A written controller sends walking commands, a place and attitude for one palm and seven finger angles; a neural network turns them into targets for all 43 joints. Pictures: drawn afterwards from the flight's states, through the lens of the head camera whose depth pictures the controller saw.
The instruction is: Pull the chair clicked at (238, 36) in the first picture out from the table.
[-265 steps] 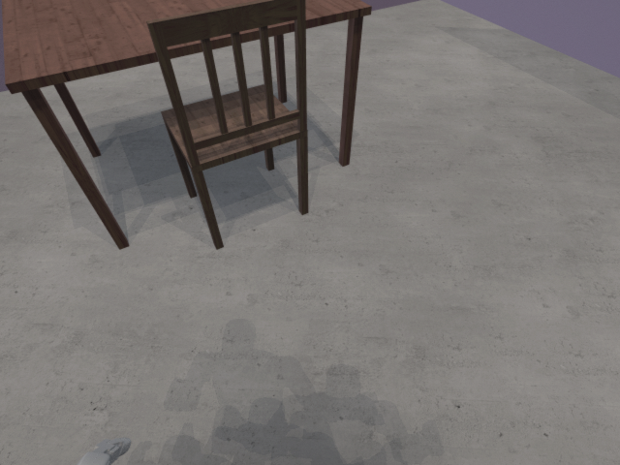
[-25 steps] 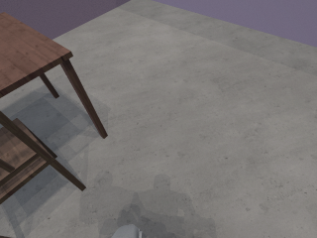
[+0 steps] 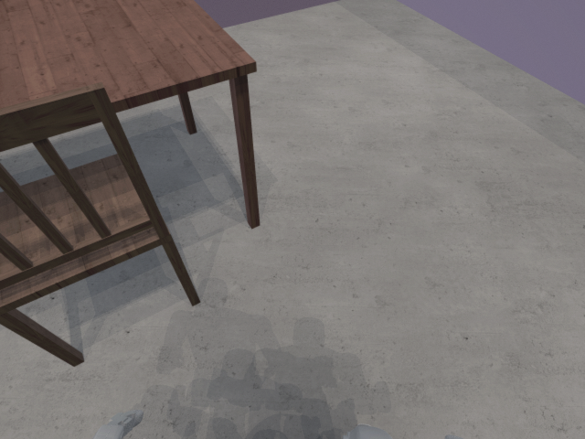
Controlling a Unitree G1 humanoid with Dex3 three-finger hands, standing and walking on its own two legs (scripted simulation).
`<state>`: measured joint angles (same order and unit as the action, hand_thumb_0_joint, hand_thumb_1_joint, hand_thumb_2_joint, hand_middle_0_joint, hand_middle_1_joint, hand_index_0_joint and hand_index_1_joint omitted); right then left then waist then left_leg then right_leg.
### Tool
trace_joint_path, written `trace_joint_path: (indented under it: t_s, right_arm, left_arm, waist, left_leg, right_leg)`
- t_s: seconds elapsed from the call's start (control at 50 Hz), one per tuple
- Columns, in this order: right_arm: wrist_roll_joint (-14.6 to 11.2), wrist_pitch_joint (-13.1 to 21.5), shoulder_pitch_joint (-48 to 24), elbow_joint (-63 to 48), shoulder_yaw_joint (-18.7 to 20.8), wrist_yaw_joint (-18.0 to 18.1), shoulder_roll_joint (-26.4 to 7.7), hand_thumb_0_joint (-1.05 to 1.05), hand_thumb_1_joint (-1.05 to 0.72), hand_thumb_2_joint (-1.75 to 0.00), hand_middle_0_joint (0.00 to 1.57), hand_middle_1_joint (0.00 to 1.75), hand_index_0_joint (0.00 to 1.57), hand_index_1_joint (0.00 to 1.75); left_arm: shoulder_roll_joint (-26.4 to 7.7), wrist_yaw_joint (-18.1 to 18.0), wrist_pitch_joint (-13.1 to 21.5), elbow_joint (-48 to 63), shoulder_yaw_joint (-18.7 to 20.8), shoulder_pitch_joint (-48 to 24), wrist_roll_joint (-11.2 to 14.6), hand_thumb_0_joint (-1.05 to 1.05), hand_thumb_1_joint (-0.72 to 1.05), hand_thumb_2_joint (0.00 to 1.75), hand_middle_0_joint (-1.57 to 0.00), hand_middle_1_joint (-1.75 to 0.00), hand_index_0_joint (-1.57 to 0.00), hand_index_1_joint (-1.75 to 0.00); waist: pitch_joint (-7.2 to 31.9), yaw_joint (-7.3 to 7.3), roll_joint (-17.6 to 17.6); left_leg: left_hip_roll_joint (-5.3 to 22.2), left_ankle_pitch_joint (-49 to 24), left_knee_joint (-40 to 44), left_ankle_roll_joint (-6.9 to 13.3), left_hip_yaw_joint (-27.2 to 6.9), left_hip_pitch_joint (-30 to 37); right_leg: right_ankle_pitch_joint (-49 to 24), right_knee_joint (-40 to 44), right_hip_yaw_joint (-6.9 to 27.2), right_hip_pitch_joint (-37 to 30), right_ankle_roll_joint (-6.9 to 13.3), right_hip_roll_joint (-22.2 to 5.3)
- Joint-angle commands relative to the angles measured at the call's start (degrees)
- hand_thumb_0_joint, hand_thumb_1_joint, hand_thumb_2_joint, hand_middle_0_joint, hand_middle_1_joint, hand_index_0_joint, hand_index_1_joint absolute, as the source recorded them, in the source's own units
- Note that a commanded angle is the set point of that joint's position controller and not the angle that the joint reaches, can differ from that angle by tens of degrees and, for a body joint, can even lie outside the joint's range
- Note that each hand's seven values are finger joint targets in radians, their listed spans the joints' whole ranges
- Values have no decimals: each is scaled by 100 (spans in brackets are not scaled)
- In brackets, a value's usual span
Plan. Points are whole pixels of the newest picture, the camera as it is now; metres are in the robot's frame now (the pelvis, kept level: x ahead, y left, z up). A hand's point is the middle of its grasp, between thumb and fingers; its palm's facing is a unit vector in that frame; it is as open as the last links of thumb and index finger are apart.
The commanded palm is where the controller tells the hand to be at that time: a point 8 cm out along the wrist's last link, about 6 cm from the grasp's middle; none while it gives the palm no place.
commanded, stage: turn to face it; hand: left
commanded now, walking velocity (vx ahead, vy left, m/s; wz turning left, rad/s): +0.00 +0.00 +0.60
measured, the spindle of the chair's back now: (31, 210) +0.50 +0.55 -0.09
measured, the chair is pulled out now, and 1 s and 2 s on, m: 0.00 0.00 0.00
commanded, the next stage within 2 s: take the last steps up to it in 0.98 s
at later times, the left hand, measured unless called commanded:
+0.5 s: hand out of the picture -0.02 +0.17 -0.15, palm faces +0.34 -0.90 -0.26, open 7.4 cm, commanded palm none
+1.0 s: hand out of the picture -0.07 +0.23 -0.16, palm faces +0.53 -0.81 -0.25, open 7.4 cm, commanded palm none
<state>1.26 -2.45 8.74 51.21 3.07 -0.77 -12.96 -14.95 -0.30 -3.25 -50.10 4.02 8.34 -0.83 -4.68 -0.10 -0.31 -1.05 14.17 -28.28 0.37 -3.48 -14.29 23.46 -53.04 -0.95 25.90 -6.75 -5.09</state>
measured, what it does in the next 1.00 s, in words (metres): steps on the spot, turning left: right foot, then left foot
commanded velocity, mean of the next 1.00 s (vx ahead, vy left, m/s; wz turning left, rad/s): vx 0.00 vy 0.00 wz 0.45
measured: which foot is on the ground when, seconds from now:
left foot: down 0.00-0.10, up 0.12-0.58, down 0.60-1.00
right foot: up 0.00-0.08, down 0.10-0.60, up 0.62-1.00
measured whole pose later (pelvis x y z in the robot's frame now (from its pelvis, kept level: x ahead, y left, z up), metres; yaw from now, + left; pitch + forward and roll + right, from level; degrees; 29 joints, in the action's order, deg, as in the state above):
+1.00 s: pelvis -0.03 +0.01 +0.00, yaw +31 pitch -1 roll +0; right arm 1.3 -1.9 11.7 54.3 1.7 0.3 -10.4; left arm -13.1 -0.9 -3.6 -54.0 3.0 10.0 -0.7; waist -2.9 0.3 -0.5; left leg -2.8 12.4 -24.5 3.0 0.1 -11.4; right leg 23.8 -50.9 -1.9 22.7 -5.2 -4.4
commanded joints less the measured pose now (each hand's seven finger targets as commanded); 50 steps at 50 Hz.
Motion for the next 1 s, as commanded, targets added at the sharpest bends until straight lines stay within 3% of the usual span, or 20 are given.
trace_joint_path:
  t_s: [0.0, 0.04, 0.06, 0.08, 0.1, 0.12, 0.14, 0.18, 0.22, 0.36, 0.48, 0.54, 0.56, 0.58, 0.6, 0.62, 0.64, 0.72, 0.82, 0.98]
  right_arm:
    - [15, 92, 32, -401, 400, 84, -1282, 0, -90, -90, 20, 30, 20, 30]
    - [-17, 79, -117, -447, 413, 82, -1249, 0, -90, -90, 20, 30, 20, 30]
    - [-59, 85, -96, -475, 388, 68, -1071, 0, -90, -90, 20, 30, 20, 30]
    - [-121, 90, 156, -546, 307, 26, -603, 0, -90, -90, 20, 30, 20, 30]
    - [-62, 68, 70, -650, 323, 40, -683, 0, -90, -90, 20, 30, 20, 30]
    - [-34, 22, 96, -620, 365, 20, -766, 0, -90, -90, 20, 30, 20, 30]
    - [-10, -44, 163, -417, 381, -15, -792, 0, -90, -90, 20, 30, 20, 30]
    - [6, -94, 446, -183, 393, -90, -754, 0, -90, -90, 20, 30, 20, 30]
    - [1, -113, 510, -89, 343, -113, -661, 0, -90, -90, 20, 30, 20, 30]
    - [-20, -155, -46, -149, 270, -114, -562, 0, -90, -90, 20, 30, 20, 30]
    - [-76, -17, -255, -260, 153, -108, -399, 0, -90, -90, 20, 30, 20, 30]
    - [-46, 73, 289, -148, 179, -72, -549, 0, -90, -90, 20, 30, 20, 30]
    - [-29, 127, 632, -72, 273, -57, -932, 0, -90, -90, 20, 30, 20, 30]
    - [-12, 159, 966, -77, 423, -11, -1580, 0, -90, -90, 20, 30, 20, 30]
    - [-29, 120, 1260, 55, 425, 45, -1729, 0, -90, -90, 20, 30, 20, 30]
    - [-11, 138, 1082, 74, 373, 102, -1550, 0, -90, -90, 20, 30, 20, 30]
    - [-8, 164, 799, 20, 323, 156, -1354, 0, -90, -90, 20, 30, 20, 30]
    - [-48, 227, 238, -147, 166, 196, -994, 0, -90, -90, 20, 30, 20, 30]
    - [-41, 210, 429, -66, 146, 198, -927, 0, -90, -90, 20, 30, 20, 30]
    - [21, 135, 524, 76, 159, 185, -883, 0, -90, -90, 20, 30, 20, 30]
  left_arm:
    - [-403, -73, 203, 494, 88, 77, 62, 0, 90, 90, -20, -30, -20, -30]
    - [-457, -87, 272, 419, 111, 468, 78, 0, 90, 90, -20, -30, -20, -30]
    - [-638, -104, 349, 374, 152, 746, 53, 0, 90, 90, -20, -30, -20, -30]
    - [-1301, -171, 429, 381, 263, 807, -62, 0, 90, 90, -20, -30, -20, -30]
    - [-1517, -184, 381, 448, 263, 821, -41, 0, 90, 90, -20, -30, -20, -30]
    - [-1302, -183, 350, 524, 205, 613, -31, 0, 90, 90, -20, -30, -20, -30]
    - [-1010, -188, 380, 548, 164, 242, -14, 0, 90, 90, -20, -30, -20, -30]
    - [-695, -162, 353, 681, 43, -204, 8, 0, 90, 90, -20, -30, -20, -30]
    - [-584, -151, 404, 629, 10, 14, 12, 0, 90, 90, -20, -30, -20, -30]
    - [-743, -186, 367, 321, 82, 692, -42, 0, 90, 90, -20, -30, -20, -30]
    - [-962, -166, 284, 142, 198, 791, -112, 0, 90, 90, -20, -30, -20, -30]
    - [-935, -124, 228, 55, 218, 746, -36, 0, 90, 90, -20, -30, -20, -30]
    - [-758, -104, 192, 99, 190, 774, 13, 0, 90, 90, -20, -30, -20, -30]
    - [-350, -56, 173, 374, 84, 544, 28, 0, 90, 90, -20, -30, -20, -30]
    - [-381, -91, 121, 497, 25, 151, -17, 0, 90, 90, -20, -30, -20, -30]
    - [-371, -91, 95, 431, 39, 126, -36, 0, 90, 90, -20, -30, -20, -30]
    - [-335, -97, 94, 292, 71, 104, -40, 0, 90, 90, -20, -30, -20, -30]
    - [-412, -23, 108, -71, 77, 503, -4, 0, 90, 90, -20, -30, -20, -30]
    - [-370, -69, 78, -99, 38, 396, 9, 0, 90, 90, -20, -30, -20, -30]
    - [-207, -125, 135, 27, -32, 89, 44, 0, 90, 90, -20, -30, -20, -30]
  waist:
    - [716, 106, 1089]
    - [834, -122, 993]
    - [994, -255, 457]
    - [1150, -245, -1374]
    - [1106, -285, -1701]
    - [873, -172, -983]
    - [648, -22, -1365]
    - [276, 243, -1102]
    - [330, 181, -1048]
    - [386, -159, -942]
    - [619, -289, -1260]
    - [923, 15, -855]
    - [1121, 228, 66]
    - [1045, 443, 1924]
    - [1085, 568, 1534]
    - [910, 433, 1138]
    - [804, 356, 1449]
    - [775, 31, 902]
    - [604, 79, 581]
    - [436, 172, 824]
  left_leg:
    - [1252, -2537, 452, 864, -1505, 276]
    - [1043, -2292, 40, 654, -1518, -142]
    - [726, -1485, -427, 358, -1314, -583]
    - [-73, 680, -1782, -172, -363, -1773]
    - [-176, 2199, -3033, -314, -71, -1951]
    - [20, 1890, -3822, -255, -256, -1846]
    - [179, 1525, -4120, -270, -311, -1838]
    - [290, 752, -4492, -381, -14, -1859]
    - [290, 450, -4475, -470, 156, -1891]
    - [458, 815, -3425, -565, 498, -1799]
    - [414, 1244, -1625, -364, 933, -914]
    - [303, 10, -21, -233, 1053, 206]
    - [764, -836, 555, -42, 393, 1138]
    - [2267, -2824, 835, 597, -1599, 1779]
    - [2651, -3635, 783, 1142, -1722, 1508]
    - [2450, -3506, 783, 1181, -1330, 1296]
    - [2071, -3609, 716, 1031, -1095, 1164]
    - [1425, -3657, 747, 776, -387, 1062]
    - [1439, -3017, 984, 929, -666, 1022]
    - [1452, -2333, 975, 1060, -1251, 586]
  right_leg:
    - [36, 1094, -76, -586, 99, 313]
    - [-775, 2211, -124, -1433, 131, 371]
    - [-1387, 3127, 92, -2181, 168, 68]
    - [-1909, 3708, 1625, -3139, 649, -1558]
    - [-2558, 3685, 2252, -2451, 1279, -2513]
    - [-2137, 3638, 1707, -1867, 1431, -2274]
    - [-1557, 3792, 1414, -1478, 1253, -1930]
    - [-1476, 3710, 545, -1318, 1018, -1375]
    - [-2054, 3579, 21, -1612, 971, -1214]
    - [-2401, 3513, -304, -2164, 1246, -1595]
    - [-2932, 3027, -627, -2140, 1330, -1851]
    - [-2734, 2089, -1067, -1771, 892, -1599]
    - [-1857, 1163, -1198, -956, 588, -1296]
    - [1166, -151, -1192, 740, 111, -474]
    - [1575, -904, -515, 849, 172, -330]
    - [1203, -1192, -265, 896, 225, -422]
    - [829, -1342, -143, 930, 212, -378]
    - [-167, -1419, -86, 608, 132, -196]
    - [-240, -793, -28, 425, 97, -97]
    - [212, 808, -51, -413, 285, 174]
